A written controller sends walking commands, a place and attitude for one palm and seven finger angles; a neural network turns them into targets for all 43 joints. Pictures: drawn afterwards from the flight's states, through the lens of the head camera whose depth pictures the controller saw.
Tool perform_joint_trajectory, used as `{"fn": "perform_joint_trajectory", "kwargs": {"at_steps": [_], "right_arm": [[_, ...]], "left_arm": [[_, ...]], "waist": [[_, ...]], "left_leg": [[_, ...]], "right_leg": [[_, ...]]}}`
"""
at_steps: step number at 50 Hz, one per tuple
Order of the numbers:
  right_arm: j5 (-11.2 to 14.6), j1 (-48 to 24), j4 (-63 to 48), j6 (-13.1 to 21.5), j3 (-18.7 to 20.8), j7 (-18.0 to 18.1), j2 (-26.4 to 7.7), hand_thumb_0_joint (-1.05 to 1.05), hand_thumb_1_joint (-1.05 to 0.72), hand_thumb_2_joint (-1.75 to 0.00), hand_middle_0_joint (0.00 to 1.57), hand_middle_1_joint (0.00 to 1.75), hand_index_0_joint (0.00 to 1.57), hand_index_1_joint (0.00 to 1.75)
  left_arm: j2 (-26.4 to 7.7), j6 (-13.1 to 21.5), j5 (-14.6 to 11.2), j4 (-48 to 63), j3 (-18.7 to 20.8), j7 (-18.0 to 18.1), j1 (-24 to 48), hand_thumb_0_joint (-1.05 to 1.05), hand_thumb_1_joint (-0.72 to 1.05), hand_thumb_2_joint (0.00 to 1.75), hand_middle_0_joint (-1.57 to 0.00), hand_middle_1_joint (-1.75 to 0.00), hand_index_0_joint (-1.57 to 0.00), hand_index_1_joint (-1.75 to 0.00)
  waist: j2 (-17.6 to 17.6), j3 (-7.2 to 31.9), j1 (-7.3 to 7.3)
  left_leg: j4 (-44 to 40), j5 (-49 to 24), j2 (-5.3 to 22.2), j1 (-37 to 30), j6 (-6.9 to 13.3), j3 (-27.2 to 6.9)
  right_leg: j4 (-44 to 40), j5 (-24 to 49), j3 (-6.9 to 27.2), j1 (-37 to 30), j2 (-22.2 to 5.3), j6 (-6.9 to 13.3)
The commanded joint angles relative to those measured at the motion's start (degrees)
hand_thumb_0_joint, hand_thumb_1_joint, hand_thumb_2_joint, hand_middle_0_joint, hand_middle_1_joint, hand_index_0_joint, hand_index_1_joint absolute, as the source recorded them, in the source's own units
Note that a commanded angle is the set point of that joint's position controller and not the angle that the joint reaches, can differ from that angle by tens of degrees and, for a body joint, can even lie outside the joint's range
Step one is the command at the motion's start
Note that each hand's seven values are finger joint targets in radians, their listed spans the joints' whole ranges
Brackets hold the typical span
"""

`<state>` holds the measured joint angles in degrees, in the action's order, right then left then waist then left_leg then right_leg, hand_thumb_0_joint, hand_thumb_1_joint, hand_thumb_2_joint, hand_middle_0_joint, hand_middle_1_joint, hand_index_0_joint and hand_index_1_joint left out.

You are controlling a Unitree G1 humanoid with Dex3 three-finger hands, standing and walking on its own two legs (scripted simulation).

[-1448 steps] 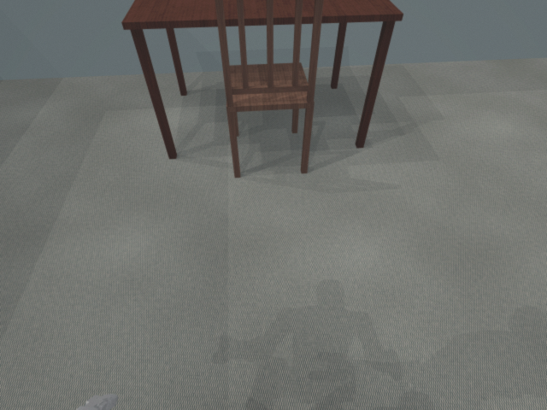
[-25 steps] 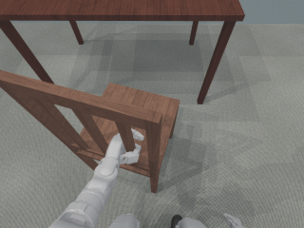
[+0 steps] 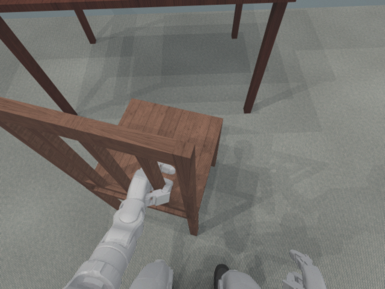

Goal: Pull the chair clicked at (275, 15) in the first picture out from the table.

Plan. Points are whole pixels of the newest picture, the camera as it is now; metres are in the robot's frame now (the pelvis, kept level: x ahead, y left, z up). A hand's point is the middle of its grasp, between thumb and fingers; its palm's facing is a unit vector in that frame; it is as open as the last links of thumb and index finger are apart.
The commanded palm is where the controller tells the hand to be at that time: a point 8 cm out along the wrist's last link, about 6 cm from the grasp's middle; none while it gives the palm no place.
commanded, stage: step backward, pulling the chair out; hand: left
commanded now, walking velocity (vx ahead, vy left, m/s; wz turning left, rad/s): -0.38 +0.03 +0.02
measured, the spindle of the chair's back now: (116, 172) +0.36 +0.19 -0.08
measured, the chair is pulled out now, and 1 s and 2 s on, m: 0.48 0.62 0.62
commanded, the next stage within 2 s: stop walking, hand still on the chair in 0.50 s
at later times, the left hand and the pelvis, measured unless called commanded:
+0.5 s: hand (158, 228) +0.23 +0.08 -0.08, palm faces -0.17 -0.98 -0.11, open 5.7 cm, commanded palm +0.22 +0.14 -0.08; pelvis -0.08 +0.00 -0.01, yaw +0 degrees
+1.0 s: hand (161, 260) +0.17 +0.07 -0.07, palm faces -0.13 -0.99 -0.10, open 5.7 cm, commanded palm +0.16 +0.13 -0.06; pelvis -0.10 +0.00 -0.01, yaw -2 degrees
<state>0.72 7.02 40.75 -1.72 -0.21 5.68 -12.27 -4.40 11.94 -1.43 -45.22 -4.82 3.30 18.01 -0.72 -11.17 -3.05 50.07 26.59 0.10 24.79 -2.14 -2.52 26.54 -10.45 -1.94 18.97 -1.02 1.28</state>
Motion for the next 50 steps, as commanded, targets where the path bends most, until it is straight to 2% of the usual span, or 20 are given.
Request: {"fn": "perform_joint_trajectory", "kwargs": {"at_steps": [1, 5, 7, 10, 13, 16, 18, 20, 21, 22, 25, 28, 30, 32, 34, 36, 40, 42, 47, 50], "right_arm": [[0.50, 0.42, -6.82, 1.10, 1.10, 1.54, -5.50, 0.00, -0.90, -0.90, 0.20, 0.30, 0.20, 0.30], [0.62, 2.52, -7.50, -0.55, 1.95, 2.72, -7.44, 0.00, -0.90, -0.90, 0.20, 0.30, 0.20, 0.30], [0.64, 2.97, -9.38, -1.68, 3.25, 2.07, -9.71, 0.00, -0.90, -0.90, 0.20, 0.30, 0.20, 0.30], [-1.99, 2.19, -9.30, -1.35, 2.54, -0.06, -6.50, 0.00, -0.90, -0.90, 0.20, 0.30, 0.20, 0.30], [-1.04, 4.58, -9.21, -1.23, 3.60, -1.52, -7.44, 0.00, -0.90, -0.90, 0.20, 0.30, 0.20, 0.30], [-0.05, 5.65, -8.49, -0.28, 3.67, -1.49, -7.86, 0.00, -0.90, -0.90, 0.20, 0.30, 0.20, 0.30], [0.04, 6.72, -7.55, 0.03, 3.04, -1.01, -7.56, 0.00, -0.90, -0.90, 0.20, 0.30, 0.20, 0.30], [0.16, 5.87, -7.32, 0.03, 2.38, 0.07, -6.68, 0.00, -0.90, -0.90, 0.20, 0.30, 0.20, 0.30], [0.79, 6.56, -6.59, -0.25, 3.36, 0.91, -7.66, 0.00, -0.90, -0.90, 0.20, 0.30, 0.20, 0.30], [1.10, 6.02, -6.46, -0.03, 3.53, 1.38, -8.15, 0.00, -0.90, -0.90, 0.20, 0.30, 0.20, 0.30], [0.85, 4.00, -6.87, -0.29, 2.18, 1.57, -6.53, 0.00, -0.90, -0.90, 0.20, 0.30, 0.20, 0.30], [0.77, 4.19, -6.70, -0.45, 1.62, 2.00, -6.97, 0.00, -0.90, -0.90, 0.20, 0.30, 0.20, 0.30], [0.44, 3.17, -8.14, -0.79, 2.14, 1.88, -8.20, 0.00, -0.90, -0.90, 0.20, 0.30, 0.20, 0.30], [0.56, 0.57, -9.20, -0.44, 0.70, 1.64, -6.02, 0.00, -0.90, -0.90, 0.20, 0.30, 0.20, 0.30], [0.96, 2.21, -9.44, 0.09, 0.99, 1.04, -6.31, 0.00, -0.90, -0.90, 0.20, 0.30, 0.20, 0.30], [1.67, 3.28, -10.25, 0.59, 1.00, 0.93, -6.35, 0.00, -0.90, -0.90, 0.20, 0.30, 0.20, 0.30], [1.71, 3.69, -9.48, 1.61, 0.83, 1.39, -5.56, 0.00, -0.90, -0.90, 0.20, 0.30, 0.20, 0.30], [1.39, 4.59, -7.90, 1.78, 1.01, 1.71, -6.08, 0.00, -0.90, -0.90, 0.20, 0.30, 0.20, 0.30], [0.64, 3.13, -7.44, 3.11, 0.51, 1.60, -5.95, 0.00, -0.90, -0.90, 0.20, 0.30, 0.20, 0.30], [0.70, 2.70, -8.13, 3.18, 0.34, 1.41, -5.43, 0.00, -0.90, -0.90, 0.20, 0.30, 0.20, 0.30]], "left_arm": [[-5.52, 0.83, 0.73, 7.47, 0.82, 1.44, 6.96, 0.00, 0.90, 0.90, -0.50, -1.45, -0.50, -1.45], [-3.70, 0.41, -0.12, 10.94, -2.82, 1.07, 9.46, 0.00, 0.90, 0.90, -0.50, -1.45, -0.50, -1.45], [-1.19, 0.04, -0.25, 12.57, -5.52, 0.60, 10.32, 0.00, 0.90, 0.90, -0.50, -1.45, -0.50, -1.45], [0.55, 0.18, 1.36, 14.40, -5.97, -0.62, 13.32, 0.00, 0.90, 0.90, -0.50, -1.45, -0.50, -1.45], [0.08, 0.07, 1.20, 12.53, -4.21, -0.20, 9.70, 0.00, 0.90, 0.90, -0.50, -1.45, -0.50, -1.45], [-1.28, 1.18, 1.57, 10.49, -3.36, -0.36, 11.67, 0.00, 0.90, 0.90, -0.50, -1.45, -0.50, -1.45], [-3.15, 1.61, 2.24, 8.88, -3.05, -1.03, 12.77, 0.00, 0.90, 0.90, -0.50, -1.45, -0.50, -1.45], [-5.34, 2.18, 1.97, 6.57, -1.93, -1.09, 14.69, 0.00, 0.90, 0.90, -0.50, -1.45, -0.50, -1.45], [-7.68, 1.54, 1.03, 4.45, 0.56, -0.61, 13.32, 0.00, 0.90, 0.90, -0.50, -1.45, -0.50, -1.45], [-8.57, 1.16, 0.29, 3.14, 0.88, -0.69, 11.77, 0.00, 0.90, 0.90, -0.50, -1.45, -0.50, -1.45], [-7.17, 0.90, -0.12, 1.40, 0.72, -0.88, 10.70, 0.00, 0.90, 0.90, -0.50, -1.45, -0.50, -1.45], [-6.17, 0.01, -0.78, 1.99, 0.47, -0.32, 9.92, 0.00, 0.90, 0.90, -0.50, -1.45, -0.50, -1.45], [-4.00, 0.31, -1.16, 4.05, -1.00, -0.40, 10.15, 0.00, 0.90, 0.90, -0.50, -1.45, -0.50, -1.45], [-5.14, 1.24, -1.11, 16.27, -0.93, 0.16, 22.28, 0.00, 0.90, 0.90, -0.50, -1.45, -0.50, -1.45], [-4.24, -0.23, -0.88, 11.89, -0.61, 0.80, 16.52, 0.00, 0.90, 0.90, -0.50, -1.45, -0.50, -1.45], [-3.85, -1.38, -1.09, 10.89, -1.05, 0.82, 15.46, 0.00, 0.90, 0.90, -0.50, -1.45, -0.50, -1.45], [-5.87, -1.97, -0.95, 9.81, -0.36, 1.43, 14.92, 0.00, 0.90, 0.90, -0.50, -1.45, -0.50, -1.45], [-7.18, -2.39, -0.98, 9.83, 0.18, 1.82, 13.25, 0.00, 0.90, 0.90, -0.50, -1.45, -0.50, -1.45], [-7.00, -1.77, -0.20, 12.09, 0.59, 2.02, 8.86, 0.00, 0.90, 0.90, -0.50, -1.45, -0.50, -1.45], [-4.43, -1.85, -0.06, 10.23, -1.03, 1.76, 4.97, 0.00, 0.90, 0.90, -0.50, -1.45, -0.50, -1.45]], "waist": [[9.29, 30.03, 2.32], [9.67, 29.66, 0.74], [-2.12, 27.72, 0.62], [-18.84, 25.25, 0.22], [-11.90, 24.44, 1.29], [-8.32, 25.54, 0.68], [-4.35, 26.24, 0.00], [1.25, 25.83, -0.44], [10.37, 28.83, -0.22], [10.85, 29.49, 0.37], [9.79, 26.32, 1.65], [7.69, 25.13, 1.40], [-1.22, 24.56, 2.03], [-14.97, 23.05, 1.92], [-13.44, 22.87, 2.87], [-5.13, 23.22, 2.67], [3.56, 22.04, 1.80], [5.44, 20.57, 1.31], [0.54, 18.90, 2.13], [3.88, 18.25, 2.62]], "left_leg": [[-10.05, -1.17, 1.44, -2.45, -0.47, -0.66], [-27.60, -24.25, 6.51, -12.74, 0.68, 0.86], [-27.26, -52.07, 15.13, -21.22, 4.83, -4.55], [-26.40, -65.73, 20.53, -24.19, 8.98, -7.68], [-21.03, -67.85, 20.84, -27.39, 9.25, -6.48], [-16.25, -61.38, 17.54, -28.97, 5.65, -4.27], [-14.43, -54.41, 14.21, -23.42, 3.35, -1.31], [-15.31, -33.57, 10.26, -14.29, 0.32, 1.96], [-12.96, -24.24, 8.33, -12.22, -0.46, 2.34], [-10.94, -15.05, 6.62, -10.88, -0.47, 2.29], [-9.39, -3.00, 4.93, -7.68, 0.53, 0.75], [-20.38, -14.93, 7.05, -10.75, 1.62, -0.21], [-26.23, -31.94, 13.08, -10.40, 5.11, -6.50], [-27.49, -31.81, 14.84, -9.66, 8.03, -7.40], [-27.01, -24.05, 13.70, -8.76, 7.73, -5.98], [-26.15, -12.64, 10.52, -7.10, 5.68, -3.08], [-21.96, 0.60, 3.96, -12.28, 3.28, 2.65], [-20.38, -0.75, 2.83, -15.34, 3.27, 3.32], [-26.78, -6.92, 4.61, -13.46, 4.37, -0.45], [-26.39, -10.68, 4.98, -13.47, 3.96, -0.18]], "right_leg": [[0.91, 49.61, 8.24, -24.61, -16.65, 5.65], [5.30, 41.18, 4.50, -20.46, -11.72, 1.90], [8.83, 22.69, 1.24, -9.73, -4.37, -1.66], [18.64, -13.41, 0.43, 1.48, -2.41, -1.20], [12.84, -12.42, 1.63, 1.50, -2.12, -0.01], [-3.84, 0.71, -0.69, -5.06, -1.20, -0.20], [-6.10, 19.48, -0.50, -12.25, -2.67, 0.11], [-0.47, 34.55, 2.91, -15.80, -9.14, 2.37], [2.03, 40.51, 5.12, -18.50, -10.95, 4.00], [1.89, 43.92, 6.69, -18.21, -13.22, 5.44], [-0.14, 29.16, 7.20, -12.12, -15.15, 4.72], [3.27, 21.20, 4.18, -10.62, -11.72, 2.44], [8.34, 9.94, 0.54, -9.45, -4.38, -1.36], [9.65, -2.62, 0.17, -9.57, -3.04, -1.74], [6.21, -7.38, -0.13, -11.07, -2.28, -1.40], [2.29, -7.64, 1.27, -13.34, -2.96, -1.34], [-8.59, -24.07, 7.70, -4.01, -7.15, -0.38], [-11.62, -26.51, 8.81, -0.59, -8.28, 0.33], [-7.47, -15.38, 5.88, -5.51, -6.01, -0.71], [-7.20, -12.27, 6.05, -6.32, -6.37, -0.53]]}}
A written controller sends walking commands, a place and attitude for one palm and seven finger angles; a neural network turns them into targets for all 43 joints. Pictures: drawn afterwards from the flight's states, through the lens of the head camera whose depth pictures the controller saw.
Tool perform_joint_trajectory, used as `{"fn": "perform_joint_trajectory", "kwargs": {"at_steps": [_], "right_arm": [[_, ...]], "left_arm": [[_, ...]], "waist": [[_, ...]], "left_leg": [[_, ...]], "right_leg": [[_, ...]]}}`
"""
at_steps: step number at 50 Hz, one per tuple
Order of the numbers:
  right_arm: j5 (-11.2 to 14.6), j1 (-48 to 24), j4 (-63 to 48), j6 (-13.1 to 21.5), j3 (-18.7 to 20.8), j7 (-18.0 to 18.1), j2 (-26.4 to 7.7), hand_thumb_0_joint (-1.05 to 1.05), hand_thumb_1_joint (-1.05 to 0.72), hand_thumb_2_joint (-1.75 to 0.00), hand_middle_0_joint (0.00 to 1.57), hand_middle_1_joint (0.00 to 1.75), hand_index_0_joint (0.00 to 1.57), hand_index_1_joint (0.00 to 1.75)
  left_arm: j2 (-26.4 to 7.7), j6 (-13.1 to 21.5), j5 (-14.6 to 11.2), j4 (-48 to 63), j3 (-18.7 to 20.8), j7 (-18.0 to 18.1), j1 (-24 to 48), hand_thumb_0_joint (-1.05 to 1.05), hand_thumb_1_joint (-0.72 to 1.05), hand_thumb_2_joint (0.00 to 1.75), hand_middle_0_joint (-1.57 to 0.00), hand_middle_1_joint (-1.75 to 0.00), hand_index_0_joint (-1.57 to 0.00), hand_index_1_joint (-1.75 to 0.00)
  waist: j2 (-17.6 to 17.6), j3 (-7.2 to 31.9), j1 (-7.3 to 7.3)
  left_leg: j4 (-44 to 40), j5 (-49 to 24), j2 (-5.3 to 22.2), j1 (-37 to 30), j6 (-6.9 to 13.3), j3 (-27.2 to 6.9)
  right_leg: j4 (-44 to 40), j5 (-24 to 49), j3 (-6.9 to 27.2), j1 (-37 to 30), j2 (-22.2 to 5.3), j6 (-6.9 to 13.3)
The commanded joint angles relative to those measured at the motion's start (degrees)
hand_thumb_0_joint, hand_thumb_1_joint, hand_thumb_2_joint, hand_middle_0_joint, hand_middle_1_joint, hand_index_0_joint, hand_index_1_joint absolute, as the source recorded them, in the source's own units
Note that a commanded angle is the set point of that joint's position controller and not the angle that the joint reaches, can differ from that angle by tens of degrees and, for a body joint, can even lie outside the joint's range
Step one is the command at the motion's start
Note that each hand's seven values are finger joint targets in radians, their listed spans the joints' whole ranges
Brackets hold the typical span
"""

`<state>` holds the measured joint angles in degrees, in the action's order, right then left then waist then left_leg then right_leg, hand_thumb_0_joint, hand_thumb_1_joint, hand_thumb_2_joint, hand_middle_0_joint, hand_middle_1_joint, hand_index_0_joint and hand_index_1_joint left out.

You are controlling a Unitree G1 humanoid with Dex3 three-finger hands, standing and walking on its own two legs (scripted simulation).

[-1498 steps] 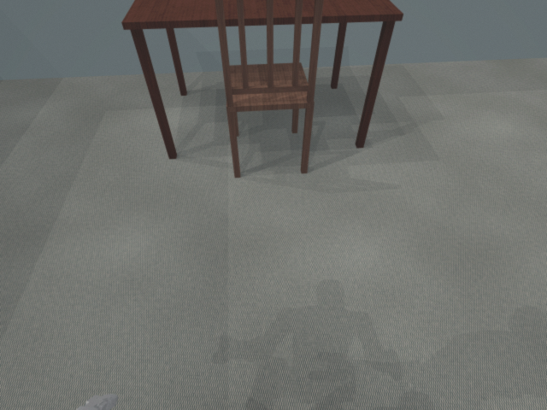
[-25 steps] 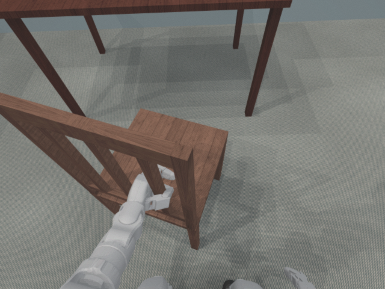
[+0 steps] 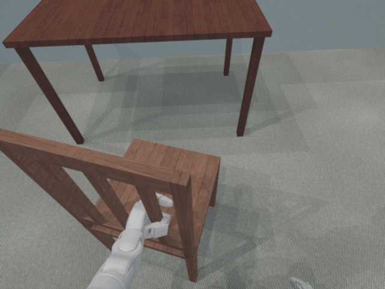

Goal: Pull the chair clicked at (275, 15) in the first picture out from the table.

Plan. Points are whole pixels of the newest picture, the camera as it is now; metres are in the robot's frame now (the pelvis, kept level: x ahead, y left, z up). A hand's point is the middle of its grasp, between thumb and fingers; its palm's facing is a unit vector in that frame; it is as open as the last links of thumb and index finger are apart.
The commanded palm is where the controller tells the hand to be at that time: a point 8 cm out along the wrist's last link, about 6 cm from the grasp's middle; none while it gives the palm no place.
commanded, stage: stop walking, hand still on the chair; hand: left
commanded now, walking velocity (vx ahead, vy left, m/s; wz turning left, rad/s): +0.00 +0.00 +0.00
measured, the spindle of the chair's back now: (115, 206) +0.32 +0.21 -0.07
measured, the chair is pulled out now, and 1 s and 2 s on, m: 0.62 0.62 0.62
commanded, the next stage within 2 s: open the thumb and straighten the fingers in 0.50 s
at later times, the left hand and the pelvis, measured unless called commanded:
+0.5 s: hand (163, 224) +0.27 +0.08 -0.07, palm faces -0.16 -0.98 -0.10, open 5.6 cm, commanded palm +0.26 +0.14 -0.06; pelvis +0.03 +0.01 +0.00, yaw +0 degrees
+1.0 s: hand (155, 218) +0.29 +0.11 -0.08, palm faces -0.17 -0.98 -0.08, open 12.3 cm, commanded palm +0.27 +0.15 -0.06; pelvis +0.03 +0.02 -0.03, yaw +1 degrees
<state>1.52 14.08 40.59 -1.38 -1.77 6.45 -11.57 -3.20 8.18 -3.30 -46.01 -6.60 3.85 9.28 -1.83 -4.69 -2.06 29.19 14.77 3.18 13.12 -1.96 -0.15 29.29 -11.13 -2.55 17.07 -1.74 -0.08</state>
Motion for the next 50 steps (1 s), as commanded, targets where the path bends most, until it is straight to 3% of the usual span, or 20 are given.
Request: {"fn": "perform_joint_trajectory", "kwargs": {"at_steps": [1, 2, 4, 6, 7, 10, 13, 29, 30, 31, 33, 34, 35, 37, 40, 41, 42, 46, 49, 50], "right_arm": [[-0.11, -4.52, -8.03, 2.92, 1.97, 0.64, -6.08, 0.00, -0.90, -0.90, 0.20, 0.30, 0.20, 0.30], [0.07, -4.50, -7.46, 3.16, 2.06, 0.77, -6.37, 0.00, -0.90, -0.90, 0.20, 0.30, 0.20, 0.30], [-0.23, -4.51, -7.70, 3.30, 2.08, 0.62, -6.44, 0.00, -0.90, -0.90, 0.20, 0.30, 0.20, 0.30], [-0.25, -4.73, -7.97, 3.30, 2.12, 0.62, -6.33, 0.00, -0.90, -0.90, 0.20, 0.30, 0.20, 0.30], [-0.05, -4.65, -7.62, 3.40, 2.26, 0.70, -6.66, 0.00, -0.90, -0.90, 0.20, 0.30, 0.20, 0.30], [-0.28, -5.05, -8.29, 2.93, 2.18, 0.53, -6.40, 0.00, -0.90, -0.90, 0.20, 0.30, 0.20, 0.30], [-0.36, -5.10, -8.38, 2.52, 2.22, 0.51, -6.65, 0.00, -0.90, -0.90, 0.20, 0.30, 0.20, 0.30], [-0.22, -6.01, -9.97, 0.48, 1.57, 0.16, -5.98, 0.00, -0.90, -0.90, 0.20, 0.30, 0.20, 0.30], [-0.21, -6.00, -10.04, 0.43, 1.79, 0.23, -6.18, 0.00, -0.90, -0.90, 0.20, 0.30, 0.20, 0.30], [1.96, -4.21, -9.45, 1.18, 2.82, -2.13, -8.41, 0.00, -0.90, -0.90, 0.20, 0.30, 0.20, 0.30], [2.02, -4.89, -10.73, 1.87, 3.03, -3.54, -8.89, 0.00, -0.90, -0.90, 0.20, 0.30, 0.20, 0.30], [2.03, -5.12, -11.51, 2.80, 3.49, -3.79, -8.72, 0.00, -0.90, -0.90, 0.20, 0.30, 0.20, 0.30], [1.79, -5.37, -12.20, 3.58, 3.58, -4.09, -8.49, 0.00, -0.90, -0.90, 0.20, 0.30, 0.20, 0.30], [1.72, -4.46, -12.87, 4.51, 3.60, -4.64, -8.35, 0.00, -0.90, -0.90, 0.20, 0.30, 0.20, 0.30], [1.48, -3.91, -14.01, 5.31, 3.67, -5.04, -8.85, 0.00, -0.90, -0.90, 0.20, 0.30, 0.20, 0.30], [1.47, -3.76, -14.65, 5.67, 3.83, -5.08, -8.92, 0.00, -0.90, -0.90, 0.20, 0.30, 0.20, 0.30], [1.54, -3.44, -14.31, 5.56, 3.78, -4.79, -9.62, 0.00, -0.90, -0.90, 0.20, 0.30, 0.20, 0.30], [1.39, -3.26, -16.16, 6.68, 3.98, -4.13, -9.76, 0.00, -0.90, -0.90, 0.20, 0.30, 0.20, 0.30], [1.39, -3.07, -17.07, 7.80, 3.96, -3.70, -9.67, 0.00, -0.90, -0.90, 0.20, 0.30, 0.20, 0.30], [1.34, -2.65, -17.20, 8.15, 4.08, -3.58, -9.79, 0.00, -0.90, -0.90, 0.20, 0.30, 0.20, 0.30]], "left_arm": [[-5.43, 2.04, 1.98, 11.92, 0.50, 1.14, 13.45, 0.00, 0.90, 0.90, -0.50, -1.45, -0.50, -1.45], [-5.57, 2.10, 1.82, 12.31, -0.10, 1.01, 12.65, 0.00, 0.90, 0.90, -0.50, -1.45, -0.50, -1.45], [-4.60, 2.34, 2.26, 12.86, -0.56, 1.00, 10.82, 0.00, 0.90, 0.90, -0.50, -1.45, -0.50, -1.45], [-4.07, 2.42, 2.35, 13.88, -1.28, 0.79, 9.33, 0.00, 0.90, 0.90, -0.50, -1.45, -0.50, -1.45], [-4.58, 2.36, 2.22, 14.26, -1.79, 0.64, 8.16, 0.00, 0.90, 0.90, -0.50, -1.45, -0.50, -1.45], [-3.32, 2.31, 2.40, 15.67, -2.75, 0.47, 6.90, 0.00, 0.90, 0.90, -0.50, -1.45, -0.50, -1.45], [-3.65, 2.08, 2.45, 16.54, -2.84, 0.43, 5.30, 0.00, 0.90, 0.90, -0.50, -1.45, -0.50, -1.45], [-3.50, 1.06, 2.23, 17.83, -3.56, 0.70, 3.95, 0.00, 0.90, 0.90, -0.50, -1.45, -0.50, -1.45], [-6.71, 1.38, 2.30, 19.95, -0.60, 1.11, 4.84, 0.00, 0.90, 0.90, -0.50, -1.45, -0.50, -1.45], [-1.60, -1.12, 0.10, 13.60, -4.04, -0.60, -1.18, 0.00, 0.78, 0.84, -0.50, -1.45, -0.50, -1.45], [-4.13, -0.64, -0.69, 20.66, -2.17, -1.82, 3.41, 0.00, 0.54, 0.73, -0.50, -1.45, -0.50, -1.45], [-6.62, -0.11, -0.56, 24.84, -0.65, -2.03, 5.51, 0.00, 0.42, 0.67, -0.50, -1.45, -0.50, -1.45], [-6.50, -0.33, -0.38, 26.15, -0.56, -2.36, 3.26, 0.00, 0.30, 0.61, -0.50, -1.45, -0.50, -1.45], [-6.06, -1.19, -0.09, 30.20, -1.71, -2.60, 2.57, 0.00, 0.05, 0.49, -0.50, -1.45, -0.50, -1.45], [-5.94, -3.48, -0.08, 31.55, -0.97, -2.58, -0.74, 0.00, -0.31, 0.32, -0.50, -1.45, -0.50, -1.45], [-5.20, -4.36, -0.26, 32.42, -1.31, -2.78, -2.17, 0.00, -0.43, 0.26, -0.47, -1.38, -0.47, -1.38], [-7.84, -5.49, -0.55, 30.59, 1.23, -2.68, -0.61, 0.00, -0.55, 0.20, -0.45, -1.30, -0.45, -1.30], [-4.87, -8.14, -1.14, 34.84, -1.00, -3.74, -0.14, 0.00, -0.55, 0.20, -0.35, -1.01, -0.35, -1.01], [-4.17, -9.53, -1.87, 39.20, -1.93, -4.17, -2.28, 0.00, -0.55, 0.20, -0.27, -0.80, -0.27, -0.80], [-5.16, -9.86, -1.89, 40.39, -0.95, -4.07, -3.28, 0.00, -0.55, 0.20, -0.25, -0.73, -0.25, -0.73]], "waist": [[5.49, 12.32, 1.48], [2.97, 11.56, 1.16], [2.05, 13.86, 1.46], [3.99, 15.41, 1.38], [2.88, 15.10, 1.10], [4.08, 16.37, 1.15], [2.38, 16.26, 1.15], [2.19, 14.14, 1.43], [3.11, 14.48, 1.56], [10.38, 11.98, -3.16], [10.83, 12.58, -2.00], [8.00, 15.02, -1.99], [4.08, 15.78, -1.15], [1.10, 17.89, -1.38], [2.63, 18.98, -1.19], [3.29, 19.91, -1.11], [5.98, 18.91, -1.75], [5.17, 21.37, -1.74], [3.44, 23.63, -1.61], [4.41, 24.32, -1.48]], "left_leg": [[-5.15, -1.40, 1.90, -2.72, 3.67, -2.28], [-5.62, -4.28, 2.21, -3.52, 3.71, -2.06], [-5.58, -11.03, 3.05, -4.44, 3.44, -2.61], [-4.90, -16.07, 3.41, -5.60, 3.20, -2.44], [-5.01, -18.24, 3.42, -6.18, 3.15, -2.18], [-4.47, -20.75, 3.44, -7.23, 2.73, -2.24], [-4.93, -22.61, 3.52, -7.88, 2.67, -2.23], [-5.75, -13.13, 2.83, -5.31, 2.90, -2.32], [-5.57, -13.03, 2.79, -5.37, 2.91, -2.28], [-2.93, -5.88, -0.79, 2.15, 3.01, 1.62], [-1.45, -2.55, -1.18, 6.35, 3.21, 1.52], [-0.14, -0.96, -1.79, 6.46, 3.37, 1.65], [0.91, -0.15, -2.21, 7.05, 3.30, 1.92], [2.58, -1.29, -2.28, 7.35, 3.20, 1.37], [5.10, -1.72, -2.33, 10.40, 3.09, 0.84], [5.92, -1.80, -2.41, 11.04, 3.07, 1.00], [6.60, -0.82, -2.40, 13.17, 3.15, 0.77], [8.58, -0.29, -2.62, 14.48, 3.09, 0.91], [10.00, -3.14, -2.50, 13.74, 2.97, 0.66], [10.42, -4.08, -2.42, 13.72, 2.93, 0.36]], "right_leg": [[-9.31, -8.28, 6.63, -4.87, -5.75, 1.09], [-8.53, -3.83, 5.51, -4.73, -5.58, 1.12], [-4.79, 5.09, 4.25, -7.38, -5.01, 1.28], [-3.33, 12.70, 3.51, -9.73, -5.14, 1.27], [-3.00, 15.69, 3.05, -9.52, -5.29, 1.21], [-2.03, 19.40, 2.99, -10.66, -5.49, 1.42], [-1.60, 20.15, 2.55, -10.57, -5.54, 1.46], [-4.81, 11.37, 3.42, -9.50, -5.80, 1.69], [-4.91, 12.03, 3.84, -9.89, -5.91, 1.71], [-1.65, 7.31, -1.18, -3.69, -3.16, 0.63], [0.65, 4.74, -1.21, -2.00, -3.14, 0.72], [1.11, 2.38, -0.49, -0.93, -2.97, 0.43], [2.00, 0.78, -0.33, 0.26, -2.79, 0.57], [4.16, 1.13, -0.67, 1.80, -2.40, 0.98], [6.94, 1.32, -1.02, 3.92, -1.80, 0.94], [7.52, 1.58, -1.01, 4.14, -1.71, 0.81], [7.88, 1.02, -0.98, 4.93, -1.48, 0.71], [10.07, 0.05, -1.12, 6.57, -1.45, 0.41], [11.50, 2.36, -1.44, 6.85, -1.54, 0.53], [12.06, 3.07, -1.68, 6.77, -1.45, 0.56]]}}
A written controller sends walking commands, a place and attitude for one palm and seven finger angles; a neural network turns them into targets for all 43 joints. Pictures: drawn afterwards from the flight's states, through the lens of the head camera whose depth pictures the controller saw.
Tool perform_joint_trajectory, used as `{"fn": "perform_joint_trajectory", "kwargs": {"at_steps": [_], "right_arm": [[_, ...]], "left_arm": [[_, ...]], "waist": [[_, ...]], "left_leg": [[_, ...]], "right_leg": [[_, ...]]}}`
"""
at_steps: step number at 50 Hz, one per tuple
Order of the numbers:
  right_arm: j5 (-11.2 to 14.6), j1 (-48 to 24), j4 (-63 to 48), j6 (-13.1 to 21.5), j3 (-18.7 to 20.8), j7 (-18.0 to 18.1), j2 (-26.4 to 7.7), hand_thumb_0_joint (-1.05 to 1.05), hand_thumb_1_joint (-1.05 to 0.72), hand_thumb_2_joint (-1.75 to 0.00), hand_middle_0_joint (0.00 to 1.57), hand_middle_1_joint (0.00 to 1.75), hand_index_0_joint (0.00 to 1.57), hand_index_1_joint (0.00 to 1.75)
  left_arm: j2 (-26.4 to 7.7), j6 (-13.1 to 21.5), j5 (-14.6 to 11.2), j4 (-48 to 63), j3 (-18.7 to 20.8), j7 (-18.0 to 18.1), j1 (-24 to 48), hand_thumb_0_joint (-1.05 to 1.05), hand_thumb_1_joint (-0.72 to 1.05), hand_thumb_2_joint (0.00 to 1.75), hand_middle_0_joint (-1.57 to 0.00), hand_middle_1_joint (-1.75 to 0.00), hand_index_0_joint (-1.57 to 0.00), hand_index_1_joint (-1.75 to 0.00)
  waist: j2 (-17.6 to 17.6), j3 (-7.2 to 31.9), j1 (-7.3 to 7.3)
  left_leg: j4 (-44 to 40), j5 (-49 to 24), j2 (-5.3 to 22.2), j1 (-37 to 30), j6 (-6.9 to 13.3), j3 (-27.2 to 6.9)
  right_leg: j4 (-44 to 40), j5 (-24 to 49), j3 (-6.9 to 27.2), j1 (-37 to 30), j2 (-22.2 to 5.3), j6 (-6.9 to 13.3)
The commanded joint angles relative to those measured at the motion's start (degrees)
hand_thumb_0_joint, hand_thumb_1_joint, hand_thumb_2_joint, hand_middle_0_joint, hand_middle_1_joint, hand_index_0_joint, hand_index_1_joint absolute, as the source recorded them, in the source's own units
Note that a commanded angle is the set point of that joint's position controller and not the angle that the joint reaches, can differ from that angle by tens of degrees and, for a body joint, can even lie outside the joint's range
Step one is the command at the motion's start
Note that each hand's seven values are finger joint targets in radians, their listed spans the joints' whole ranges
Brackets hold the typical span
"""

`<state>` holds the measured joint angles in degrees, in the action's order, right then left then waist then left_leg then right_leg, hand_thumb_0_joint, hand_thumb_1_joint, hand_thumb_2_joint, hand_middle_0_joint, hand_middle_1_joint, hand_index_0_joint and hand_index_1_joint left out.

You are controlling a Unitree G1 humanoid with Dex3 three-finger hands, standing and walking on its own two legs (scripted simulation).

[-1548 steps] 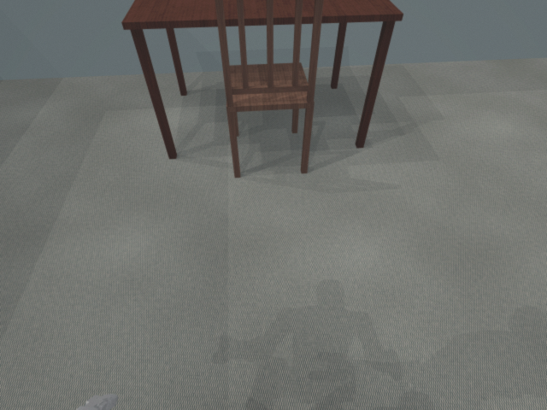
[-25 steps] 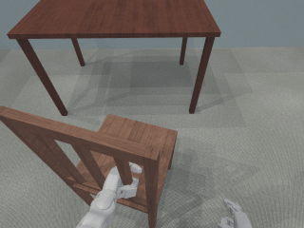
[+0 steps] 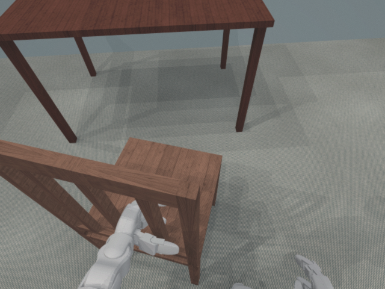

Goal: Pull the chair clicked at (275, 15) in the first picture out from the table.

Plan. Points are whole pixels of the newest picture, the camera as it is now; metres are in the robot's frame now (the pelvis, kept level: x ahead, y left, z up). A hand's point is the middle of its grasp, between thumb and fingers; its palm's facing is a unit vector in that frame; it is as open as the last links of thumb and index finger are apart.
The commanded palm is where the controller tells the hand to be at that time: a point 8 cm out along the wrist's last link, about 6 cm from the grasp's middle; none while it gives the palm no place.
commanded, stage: open the thumb and straighten the fingers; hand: left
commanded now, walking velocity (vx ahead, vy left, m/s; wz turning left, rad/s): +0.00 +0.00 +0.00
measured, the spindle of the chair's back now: (112, 215) +0.29 +0.18 -0.04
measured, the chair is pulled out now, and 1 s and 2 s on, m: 0.62 0.62 0.62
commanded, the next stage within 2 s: draw the fingers out of the gap in 0.34 s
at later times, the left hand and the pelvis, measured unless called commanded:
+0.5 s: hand (155, 227) +0.26 +0.09 -0.05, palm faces -0.18 -0.98 -0.05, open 17.4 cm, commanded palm +0.25 +0.15 -0.03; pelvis +0.02 +0.00 -0.02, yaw +1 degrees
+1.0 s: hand (150, 269) +0.18 +0.09 -0.04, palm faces -0.15 -0.99 -0.06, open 17.5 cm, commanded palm +0.16 +0.14 -0.03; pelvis +0.02 +0.01 -0.03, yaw +2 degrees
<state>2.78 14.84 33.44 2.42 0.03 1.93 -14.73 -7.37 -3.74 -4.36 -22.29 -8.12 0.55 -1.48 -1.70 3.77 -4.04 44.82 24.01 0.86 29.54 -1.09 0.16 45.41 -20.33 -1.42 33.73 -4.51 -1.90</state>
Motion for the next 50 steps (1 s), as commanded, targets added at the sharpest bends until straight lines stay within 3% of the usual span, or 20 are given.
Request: {"fn": "perform_joint_trajectory", "kwargs": {"at_steps": [1, 5, 6, 7, 10, 13, 15, 21, 22, 24, 27, 31, 34, 37, 43, 50], "right_arm": [[0.03, -3.36, -10.42, 4.67, 2.26, 1.00, -6.54, 0.00, -0.90, -0.90, 0.20, 0.30, 0.20, 0.30], [-0.25, -2.83, -10.79, 4.77, 2.11, 1.17, -6.75, 0.00, -0.90, -0.90, 0.20, 0.30, 0.20, 0.30], [-0.42, -2.41, -10.08, 4.32, 2.09, 1.55, -7.46, 0.00, -0.90, -0.90, 0.20, 0.30, 0.20, 0.30], [-0.57, -2.74, -10.23, 4.02, 1.97, 1.71, -7.48, 0.00, -0.90, -0.90, 0.20, 0.30, 0.20, 0.30], [-0.55, -3.14, -11.97, 4.27, 1.75, 1.76, -6.51, 0.00, -0.90, -0.90, 0.20, 0.30, 0.20, 0.30], [-0.53, -2.71, -12.41, 4.55, 1.69, 1.95, -6.34, 0.00, -0.90, -0.90, 0.20, 0.30, 0.20, 0.30], [-0.48, -2.46, -12.59, 4.87, 1.63, 2.06, -6.36, 0.00, -0.90, -0.90, 0.20, 0.30, 0.20, 0.30], [-0.72, -2.01, -12.87, 4.77, 1.70, 2.29, -6.71, 0.00, -0.90, -0.90, 0.20, 0.30, 0.20, 0.30], [-0.86, -1.65, -12.35, 4.23, 1.68, 2.63, -7.35, 0.00, -0.90, -0.90, 0.20, 0.30, 0.20, 0.30], [-0.83, -2.51, -14.04, 3.65, 1.51, 2.44, -6.64, 0.00, -0.90, -0.90, 0.20, 0.30, 0.20, 0.30], [-0.75, -3.08, -15.62, 3.55, 1.53, 2.26, -6.22, 0.00, -0.90, -0.90, 0.20, 0.30, 0.20, 0.30], [-0.57, -2.64, -17.03, 4.38, 1.64, 2.08, -5.72, 0.00, -0.90, -0.90, 0.20, 0.30, 0.20, 0.30], [-0.73, -2.27, -17.56, 4.68, 1.84, 2.29, -5.70, 0.00, -0.90, -0.90, 0.20, 0.30, 0.20, 0.30], [-0.92, -2.33, -17.93, 4.87, 1.81, 2.58, -5.72, 0.00, -0.90, -0.90, 0.20, 0.30, 0.20, 0.30], [-1.04, -1.98, -19.46, 5.42, 1.77, 3.03, -5.18, 0.00, -0.90, -0.90, 0.20, 0.30, 0.20, 0.30], [-0.99, -3.35, -21.31, 4.42, 1.58, 3.41, -4.67, 0.00, -0.90, -0.90, 0.20, 0.30, 0.20, 0.30]], "left_arm": [[-0.11, 1.66, -0.65, 17.70, -0.42, -0.88, 6.01, 0.00, -0.55, 0.20, -0.22, -0.65, -0.22, -0.65], [-0.79, -0.77, 0.67, 18.40, -0.49, -0.49, 3.59, 0.00, -0.55, 0.20, -0.13, -0.36, -0.13, -0.36], [-6.51, -1.18, 1.03, 16.81, 5.10, -0.07, 6.45, 0.00, -0.55, 0.20, -0.10, -0.29, -0.10, -0.29], [-6.60, -1.68, 1.27, 16.67, 5.30, -0.22, 5.41, 0.00, -0.55, 0.20, -0.07, -0.22, -0.07, -0.22], [-3.85, -2.28, 1.42, 21.39, 2.83, -0.42, 4.60, 0.00, -0.55, 0.20, 0.00, 0.00, 0.00, 0.00], [-2.72, -3.05, 0.56, 23.93, 1.63, -0.94, 2.90, 0.00, -0.55, 0.20, 0.00, 0.00, 0.00, 0.00], [-0.82, -3.67, 0.31, 25.33, -0.80, -1.46, 2.98, 0.00, -0.55, 0.20, 0.00, 0.00, 0.00, 0.00], [-0.68, -5.87, 1.46, 25.67, -2.06, -1.45, 1.62, 0.00, -0.55, 0.20, 0.00, 0.00, 0.00, 0.00], [-8.45, -6.25, 1.52, 21.86, 6.74, -0.96, -1.28, 0.00, -0.55, 0.20, 0.00, 0.00, 0.00, 0.00], [-5.89, -6.43, 1.62, 24.86, 4.20, -1.33, -4.89, 0.00, -0.55, 0.20, 0.00, 0.00, 0.00, 0.00], [-6.12, -6.12, 1.67, 30.07, 4.21, -1.25, -9.45, 0.00, -0.55, 0.20, 0.00, 0.00, 0.00, 0.00], [-2.74, -5.66, 1.56, 37.26, -0.69, -1.40, -16.22, 0.00, -0.55, 0.20, 0.00, 0.00, 0.00, 0.00], [-2.31, -6.06, 2.31, 38.81, -1.82, -0.75, -20.92, 0.00, -0.55, 0.20, 0.00, 0.00, 0.00, 0.00], [-2.63, -6.08, 3.53, 41.05, -2.92, -0.04, -22.24, 0.00, -0.55, 0.20, 0.00, 0.00, 0.00, 0.00], [-2.36, -5.01, 4.84, 47.56, -5.12, 0.87, -27.59, 0.00, -0.55, 0.20, 0.00, 0.00, 0.00, 0.00], [-2.50, -5.98, 5.82, 47.90, -5.76, 0.67, -34.58, 0.00, -0.55, 0.20, 0.00, 0.00, 0.00, 0.00]], "waist": [[4.21, 16.00, 0.46], [6.07, 13.53, -0.12], [7.64, 12.17, -0.29], [6.80, 11.65, 0.51], [3.28, 14.65, 0.67], [2.80, 17.10, 0.16], [3.41, 17.16, -0.84], [3.99, 16.00, -1.23], [6.18, 13.97, 0.25], [5.50, 15.33, 0.91], [1.64, 17.33, 1.98], [0.96, 17.51, 0.86], [3.70, 15.38, 0.45], [3.42, 13.09, -0.08], [1.93, 15.54, 0.26], [4.57, 12.62, 0.92]], "left_leg": [[-4.69, -14.12, -0.11, -2.65, 2.05, 0.10], [-2.98, -14.02, -0.10, -0.62, 2.20, 0.01], [-2.42, -12.79, -0.28, 1.20, 2.19, 0.01], [-2.46, -12.31, -0.53, 1.92, 2.27, 0.24], [-1.60, -14.42, -0.71, 0.08, 2.22, 0.50], [-0.41, -18.04, -0.47, -1.55, 2.18, 0.02], [0.35, -19.06, -0.38, -1.80, 2.26, -0.34], [1.50, -19.27, -0.45, -0.88, 2.28, -0.94], [1.33, -18.26, -0.66, 1.87, 2.13, -0.76], [1.09, -17.81, -0.89, 1.68, 2.22, -0.12], [1.43, -20.22, -0.93, 1.15, 2.05, -0.02], [2.59, -22.95, -0.33, -0.52, 2.07, -0.67], [3.14, -21.80, -0.26, 1.13, 2.13, -1.16], [3.67, -19.65, -0.54, 2.64, 2.18, -1.52], [5.14, -19.96, -0.78, 1.93, 2.29, -2.07], [5.22, -12.95, -1.22, 5.98, 2.40, -1.90]], "right_leg": [[-3.57, 13.06, -2.93, -9.62, 1.35, 2.35], [-2.44, 13.31, -3.24, -7.02, 1.51, 2.10], [-2.34, 12.82, -2.92, -6.50, 1.56, 1.94], [-2.26, 12.36, -2.82, -6.69, 1.64, 2.10], [-1.21, 13.97, -2.75, -7.41, 1.33, 2.26], [-0.52, 17.39, -3.08, -8.15, 1.37, 2.30], [-0.27, 18.47, -3.53, -7.45, 1.40, 2.10], [0.57, 18.03, -4.05, -5.21, 1.43, 1.92], [0.85, 17.89, -4.17, -5.96, 1.59, 2.23], [0.95, 18.30, -3.75, -7.32, 1.32, 2.19], [1.72, 19.79, -3.48, -8.66, 1.07, 2.67], [2.16, 19.85, -3.94, -6.74, 1.12, 2.35], [2.62, 18.74, -4.38, -4.99, 1.44, 2.13], [3.16, 16.58, -4.53, -2.94, 1.57, 2.27], [4.73, 15.08, -4.46, -1.65, 1.44, 2.22], [4.68, 9.92, -4.16, -0.57, 1.70, 2.16]]}}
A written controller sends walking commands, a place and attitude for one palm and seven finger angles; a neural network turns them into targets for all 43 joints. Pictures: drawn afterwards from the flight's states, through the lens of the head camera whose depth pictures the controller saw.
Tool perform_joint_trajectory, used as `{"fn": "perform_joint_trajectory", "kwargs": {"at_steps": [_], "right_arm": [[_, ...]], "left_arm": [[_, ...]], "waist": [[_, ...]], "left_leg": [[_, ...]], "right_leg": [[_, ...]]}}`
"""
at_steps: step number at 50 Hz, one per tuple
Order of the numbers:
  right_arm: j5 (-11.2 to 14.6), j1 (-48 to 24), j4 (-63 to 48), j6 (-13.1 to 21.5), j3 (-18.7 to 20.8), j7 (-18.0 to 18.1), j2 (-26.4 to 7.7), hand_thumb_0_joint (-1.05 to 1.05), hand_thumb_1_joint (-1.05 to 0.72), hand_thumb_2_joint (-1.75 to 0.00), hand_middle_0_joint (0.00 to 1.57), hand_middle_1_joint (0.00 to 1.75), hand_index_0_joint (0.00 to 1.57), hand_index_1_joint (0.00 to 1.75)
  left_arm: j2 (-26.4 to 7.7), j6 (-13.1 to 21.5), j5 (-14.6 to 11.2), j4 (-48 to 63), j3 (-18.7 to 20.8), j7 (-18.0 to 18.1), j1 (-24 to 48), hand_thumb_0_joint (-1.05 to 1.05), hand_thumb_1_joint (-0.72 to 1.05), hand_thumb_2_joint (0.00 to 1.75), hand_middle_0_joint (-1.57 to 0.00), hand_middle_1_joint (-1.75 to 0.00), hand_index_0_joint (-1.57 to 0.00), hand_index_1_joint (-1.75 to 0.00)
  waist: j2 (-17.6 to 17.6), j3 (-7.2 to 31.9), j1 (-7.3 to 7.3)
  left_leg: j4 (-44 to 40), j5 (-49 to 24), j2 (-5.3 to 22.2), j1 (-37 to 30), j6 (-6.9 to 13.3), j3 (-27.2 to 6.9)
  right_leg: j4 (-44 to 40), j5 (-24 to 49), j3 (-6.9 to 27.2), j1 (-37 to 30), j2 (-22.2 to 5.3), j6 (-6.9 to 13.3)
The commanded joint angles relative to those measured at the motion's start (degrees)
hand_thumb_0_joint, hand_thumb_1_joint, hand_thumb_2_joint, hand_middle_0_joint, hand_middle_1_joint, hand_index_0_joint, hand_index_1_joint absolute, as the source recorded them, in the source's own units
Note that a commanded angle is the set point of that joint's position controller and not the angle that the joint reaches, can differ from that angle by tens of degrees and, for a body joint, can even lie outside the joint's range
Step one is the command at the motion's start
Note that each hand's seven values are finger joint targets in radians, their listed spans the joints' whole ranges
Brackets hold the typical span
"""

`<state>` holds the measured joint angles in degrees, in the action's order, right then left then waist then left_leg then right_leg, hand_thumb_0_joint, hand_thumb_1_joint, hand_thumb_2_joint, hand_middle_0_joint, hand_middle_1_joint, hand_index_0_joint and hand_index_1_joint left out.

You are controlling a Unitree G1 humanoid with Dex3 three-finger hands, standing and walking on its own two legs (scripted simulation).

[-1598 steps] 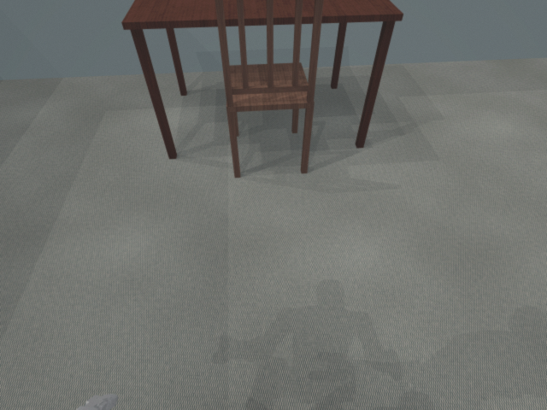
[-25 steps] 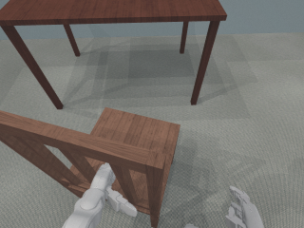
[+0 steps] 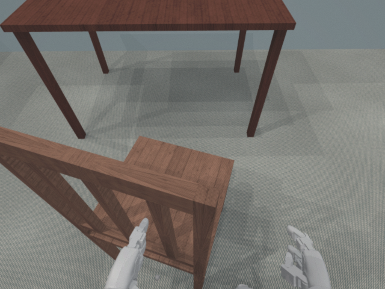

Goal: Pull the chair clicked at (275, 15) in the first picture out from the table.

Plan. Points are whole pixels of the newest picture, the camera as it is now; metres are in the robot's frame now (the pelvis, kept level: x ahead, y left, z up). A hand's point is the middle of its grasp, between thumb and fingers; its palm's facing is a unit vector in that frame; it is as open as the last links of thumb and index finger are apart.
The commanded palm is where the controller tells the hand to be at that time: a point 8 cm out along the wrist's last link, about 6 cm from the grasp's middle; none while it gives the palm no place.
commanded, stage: draw the fingers out of the gap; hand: left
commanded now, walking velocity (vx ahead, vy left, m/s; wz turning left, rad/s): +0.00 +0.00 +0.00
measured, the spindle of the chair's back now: (119, 216) +0.28 +0.17 -0.01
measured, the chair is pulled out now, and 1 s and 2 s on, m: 0.62 0.62 0.62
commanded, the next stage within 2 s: draw the hand back to the body in 0.20 s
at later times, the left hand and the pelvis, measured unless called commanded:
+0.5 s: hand (135, 287) +0.14 +0.10 +0.03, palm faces +0.05 -1.00 +0.02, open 17.4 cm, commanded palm +0.10 +0.15 +0.04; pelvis -0.02 +0.00 -0.02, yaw +0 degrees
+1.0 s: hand (73, 269) +0.15 +0.17 +0.11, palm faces +0.21 -0.92 -0.34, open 16.3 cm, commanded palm +0.12 +0.22 +0.14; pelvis -0.01 -0.01 +0.02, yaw +0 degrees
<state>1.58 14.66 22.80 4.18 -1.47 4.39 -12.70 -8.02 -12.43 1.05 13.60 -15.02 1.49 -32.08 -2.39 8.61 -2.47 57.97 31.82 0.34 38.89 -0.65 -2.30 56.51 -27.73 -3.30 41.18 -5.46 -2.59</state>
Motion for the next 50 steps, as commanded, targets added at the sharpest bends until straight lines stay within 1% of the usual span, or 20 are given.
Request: {"fn": "perform_joint_trajectory", "kwargs": {"at_steps": [1, 4, 9, 11, 16, 17, 18, 20, 23, 26, 28, 29, 32, 35, 39, 41, 42, 43, 45, 50], "right_arm": [[0.24, -3.38, -11.06, 2.52, 2.98, 0.99, -6.69, 0.00, -0.90, -0.90, 0.20, 0.30, 0.20, 0.30], [0.35, -3.85, -12.13, 2.40, 2.88, 1.05, -6.52, 0.00, -0.90, -0.90, 0.20, 0.30, 0.20, 0.30], [0.44, -3.51, -13.12, 2.68, 3.01, 1.45, -6.37, 0.00, -0.90, -0.90, 0.20, 0.30, 0.20, 0.30], [0.44, -3.45, -13.34, 2.69, 3.17, 1.59, -6.20, 0.00, -0.90, -0.90, 0.20, 0.30, 0.20, 0.30], [0.67, -3.28, -14.63, 2.73, 3.56, 1.50, -5.86, 0.00, -0.90, -0.90, 0.20, 0.30, 0.20, 0.30], [0.55, -4.19, -13.79, 4.27, 3.26, 1.36, -4.95, 0.00, -0.90, -0.90, 0.20, 0.30, 0.20, 0.30], [0.57, -3.89, -12.00, 4.95, 3.68, 1.24, -5.50, 0.00, -0.90, -0.90, 0.20, 0.30, 0.20, 0.30], [0.73, -3.00, -11.54, 5.29, 3.75, 1.15, -5.31, 0.00, -0.90, -0.90, 0.20, 0.30, 0.20, 0.30], [0.90, -3.23, -10.17, 6.28, 4.13, 0.54, -5.10, 0.00, -0.90, -0.90, 0.20, 0.30, 0.20, 0.30], [0.86, -4.44, -8.24, 6.46, 4.80, -0.62, -4.50, 0.00, -0.90, -0.90, 0.20, 0.30, 0.20, 0.30], [0.62, -5.45, -7.05, 6.21, 5.36, -1.55, -4.36, 0.00, -0.90, -0.90, 0.20, 0.30, 0.20, 0.30], [0.69, -6.12, -7.14, 5.69, 5.68, -1.81, -4.31, 0.00, -0.90, -0.90, 0.20, 0.30, 0.20, 0.30], [1.63, -7.11, -9.45, 3.60, 6.04, -1.48, -4.52, 0.00, -0.90, -0.90, 0.20, 0.30, 0.20, 0.30], [2.51, -7.46, -10.61, 2.47, 5.44, 0.07, -3.91, 0.00, -0.90, -0.90, 0.20, 0.30, 0.20, 0.30], [2.95, -6.16, -8.40, 3.75, 5.06, 1.97, -3.19, 0.00, -0.90, -0.90, 0.20, 0.30, 0.20, 0.30], [3.02, -5.76, -6.73, 5.12, 4.77, 2.19, -3.52, 0.00, -0.90, -0.90, 0.20, 0.30, 0.20, 0.30], [1.78, -4.25, -5.89, 3.26, 4.91, 3.62, -3.41, 0.00, -0.90, -0.90, 0.20, 0.30, 0.20, 0.30], [1.51, -4.36, -7.96, 3.07, 3.48, 3.79, -2.90, 0.00, -0.90, -0.90, 0.20, 0.30, 0.20, 0.30], [1.46, -4.69, -6.05, 2.71, 3.49, 3.93, -3.06, 0.00, -0.90, -0.90, 0.20, 0.30, 0.20, 0.30], [0.90, -7.26, -3.52, 2.91, 2.61, 4.60, -3.66, 0.00, -0.90, -0.90, 0.20, 0.30, 0.20, 0.30]], "left_arm": [[-1.72, 2.53, 0.61, 12.32, 0.73, -0.40, -4.15, 0.00, -0.55, 0.20, 0.00, 0.00, 0.00, 0.00], [-1.50, 2.30, 0.65, 14.57, -0.22, -0.63, -6.43, 0.00, -0.55, 0.20, 0.00, 0.00, 0.00, 0.00], [-2.15, 3.01, 0.40, 17.57, -0.29, -0.66, -8.58, 0.00, -0.55, 0.20, 0.00, 0.00, 0.00, 0.00], [-2.58, 3.57, 0.56, 18.13, 0.33, -0.72, -11.33, 0.00, -0.55, 0.20, 0.00, 0.00, 0.00, 0.00], [-1.31, 4.48, 1.49, 20.63, -2.20, -0.93, -15.85, 0.00, -0.55, 0.20, 0.00, 0.00, 0.00, 0.00], [3.92, 11.55, -5.86, 27.03, 0.41, 0.26, -11.36, 0.00, -0.55, 0.20, 0.00, 0.00, 0.00, 0.00], [1.22, 14.89, -5.18, 24.35, 2.17, 0.84, -14.33, 0.00, -0.55, 0.20, 0.00, 0.00, 0.00, 0.00], [-0.75, 18.25, -6.05, 26.43, 5.14, 1.49, -14.20, 0.00, -0.55, 0.20, 0.00, 0.00, 0.00, 0.00], [0.25, 24.23, -6.23, 28.84, 4.56, 1.84, -13.72, 0.00, -0.55, 0.20, 0.00, 0.00, 0.00, 0.00], [0.93, 30.38, -5.95, 26.19, 4.28, 0.97, -14.40, 0.00, -0.55, 0.20, 0.00, 0.00, 0.00, 0.00], [-0.52, 35.07, -4.88, 24.50, 5.12, -0.18, -13.95, 0.00, -0.55, 0.20, 0.00, 0.00, 0.00, 0.00], [-1.80, 35.76, -5.01, 22.77, 6.76, -0.94, -15.62, 0.00, -0.55, 0.20, 0.00, 0.00, 0.00, 0.00], [-5.83, 32.19, -5.50, 23.59, 11.38, -2.94, -19.41, 0.00, -0.55, 0.20, 0.00, 0.00, 0.00, 0.00], [-7.74, 28.34, -8.74, 30.04, 15.60, -3.26, -15.69, 0.00, -0.55, 0.20, 0.00, 0.00, 0.00, 0.00], [-8.25, 28.82, -13.47, 32.91, 20.49, -2.54, -12.53, 0.00, -0.44, 0.25, -0.01, -0.02, -0.01, -0.02], [-7.76, 29.93, -14.82, 32.25, 20.37, -3.53, -11.38, 0.00, -0.37, 0.29, -0.02, -0.04, -0.02, -0.04], [-20.77, 21.83, -4.91, 26.67, 26.21, 2.54, -16.02, 0.00, -0.33, 0.31, -0.03, -0.05, -0.03, -0.05], [-12.86, 18.95, -4.40, 31.93, 20.05, 4.00, -14.74, 0.00, -0.30, 0.32, -0.04, -0.05, -0.04, -0.05], [-10.92, 16.22, -3.57, 28.53, 19.27, 5.63, -13.26, 0.00, -0.22, 0.36, -0.04, -0.07, -0.04, -0.07], [-15.92, 14.12, -2.90, 26.50, 24.49, 8.20, -8.31, 0.00, -0.04, 0.44, -0.07, -0.10, -0.07, -0.10]], "waist": [[5.28, 6.78, -0.74], [3.25, 6.33, -0.47], [4.95, 5.79, -0.68], [4.47, 5.51, -0.07], [3.92, 5.39, -0.14], [5.91, 3.71, 0.61], [4.30, 5.49, 1.34], [2.60, 6.93, 1.74], [-0.57, 7.92, 2.08], [2.23, 6.36, 2.18], [2.99, 6.30, 2.39], [3.22, 6.46, 2.93], [2.39, 8.14, 4.55], [3.78, 9.33, 3.91], [6.13, 8.37, 2.84], [5.76, 7.07, 2.07], [4.15, 11.00, 6.33], [1.29, 7.21, 4.08], [1.00, 2.72, 3.74], [4.13, -1.16, 4.65]], "left_leg": [[-8.09, -19.63, -0.73, -2.72, 1.96, 0.41], [-8.01, -17.94, -0.81, -2.33, 2.01, 0.41], [-7.24, -15.07, -0.92, -0.91, 2.25, 0.37], [-7.07, -14.84, -1.05, -0.25, 2.19, 0.43], [-6.36, -14.74, -1.01, 0.19, 2.29, 0.54], [-4.85, -14.97, -1.69, 2.56, 1.53, -0.06], [-3.91, -14.23, -1.67, 2.34, 1.45, 0.44], [-4.01, -14.61, -1.63, 2.09, 1.30, 0.45], [-3.45, -16.52, -1.28, 1.02, 0.88, 0.27], [-1.73, -15.26, -0.77, 4.26, 0.63, 0.19], [-0.06, -15.01, -0.47, 6.70, 0.49, 0.21], [-0.16, -13.74, -0.42, 7.45, 0.58, 0.52], [-2.79, -11.98, -0.54, 5.60, 1.00, 1.43], [-4.24, -11.30, -0.88, 3.49, 1.54, 1.59], [-5.07, -14.50, -0.75, 0.63, 1.68, 0.90], [-5.71, -15.63, -0.66, -0.90, 1.66, 0.53], [-8.26, -18.06, 2.15, -4.67, 1.49, 1.08], [-9.86, -18.52, 1.39, -6.19, 1.52, 1.40], [-11.49, -19.45, 1.73, -7.85, 1.35, 1.18], [-16.93, -19.42, 1.81, -12.85, 1.55, 0.79]], "right_leg": [[-6.35, 16.10, -2.35, -7.48, 2.68, 2.87], [-6.33, 13.92, -2.16, -6.74, 2.64, 2.97], [-6.48, 10.94, -1.93, -5.67, 2.90, 2.84], [-6.22, 10.42, -1.81, -5.60, 2.93, 3.03], [-5.34, 10.15, -1.73, -4.29, 3.09, 2.96], [-4.17, 10.71, -3.42, -2.15, 3.77, 3.16], [-3.27, 9.32, -3.10, -1.38, 3.86, 3.17], [-2.84, 8.55, -3.02, -1.49, 3.86, 3.32], [-1.34, 9.09, -2.94, -0.52, 3.86, 3.52], [-0.16, 8.55, -2.68, 1.41, 4.00, 3.30], [1.79, 8.54, -2.30, 2.70, 3.86, 3.46], [1.38, 7.85, -1.76, 1.81, 3.65, 3.46], [-1.20, 6.71, -0.80, -3.61, 3.54, 3.59], [-4.15, 6.54, -0.24, -7.42, 3.32, 3.07], [-6.97, 10.56, -0.99, -9.66, 3.53, 2.63], [-8.19, 12.05, -1.24, -9.65, 3.51, 2.38], [-10.69, 13.19, 1.14, -15.25, 1.52, 4.16], [-11.49, 15.24, -0.14, -15.44, 0.86, 3.70], [-12.87, 16.31, -1.12, -15.28, 0.85, 3.64], [-18.86, 16.41, -1.72, -20.40, 0.87, 3.51]]}}
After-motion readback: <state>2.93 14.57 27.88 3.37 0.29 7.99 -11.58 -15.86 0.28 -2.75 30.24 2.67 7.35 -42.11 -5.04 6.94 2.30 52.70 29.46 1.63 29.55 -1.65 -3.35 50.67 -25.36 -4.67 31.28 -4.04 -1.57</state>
